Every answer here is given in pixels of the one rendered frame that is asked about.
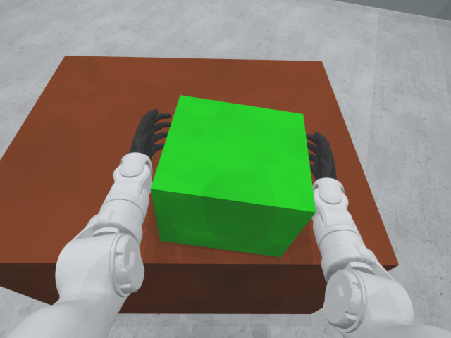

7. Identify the right robot forearm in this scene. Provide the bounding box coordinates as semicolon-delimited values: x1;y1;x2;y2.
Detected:
311;178;414;322

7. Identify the right robot upper arm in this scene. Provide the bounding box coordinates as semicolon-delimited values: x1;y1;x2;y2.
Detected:
323;268;451;338

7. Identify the left robot upper arm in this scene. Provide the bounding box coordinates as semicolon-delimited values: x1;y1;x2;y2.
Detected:
6;233;144;338

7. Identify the left robot forearm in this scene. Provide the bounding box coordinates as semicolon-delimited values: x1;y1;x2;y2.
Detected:
55;152;152;294

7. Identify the robot left hand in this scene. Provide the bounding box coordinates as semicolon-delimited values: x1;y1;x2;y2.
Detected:
130;108;171;160

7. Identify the pedestal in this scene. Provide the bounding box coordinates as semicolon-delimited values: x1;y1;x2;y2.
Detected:
0;56;399;314

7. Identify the robot right hand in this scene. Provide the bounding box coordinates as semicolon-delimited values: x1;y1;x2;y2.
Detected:
306;132;337;181

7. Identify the carton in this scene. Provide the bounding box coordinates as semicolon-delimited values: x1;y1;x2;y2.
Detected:
151;95;316;257

